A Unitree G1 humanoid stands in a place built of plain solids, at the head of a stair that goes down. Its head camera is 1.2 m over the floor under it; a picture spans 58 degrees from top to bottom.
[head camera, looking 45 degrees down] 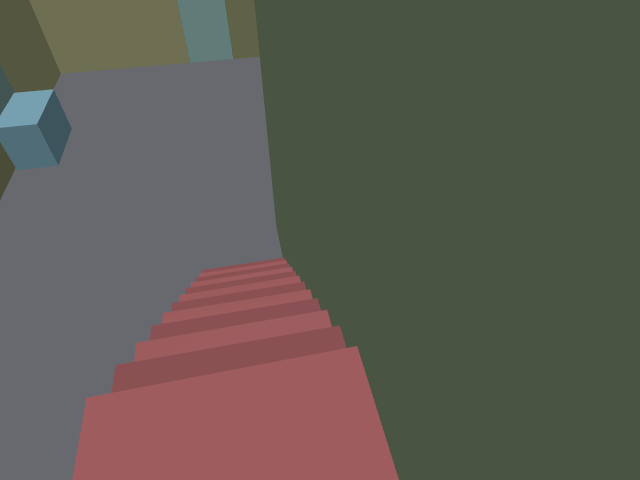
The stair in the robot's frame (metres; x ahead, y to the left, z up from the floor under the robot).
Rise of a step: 0.18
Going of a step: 0.21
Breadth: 0.90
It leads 12 degrees to the left of straight ahead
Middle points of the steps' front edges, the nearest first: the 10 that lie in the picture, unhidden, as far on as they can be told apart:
0.65 0.23 0.00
0.85 0.27 -0.18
1.05 0.31 -0.36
1.26 0.36 -0.54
1.46 0.40 -0.72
1.66 0.44 -0.90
1.86 0.49 -1.08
2.06 0.53 -1.26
2.26 0.57 -1.44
2.46 0.62 -1.62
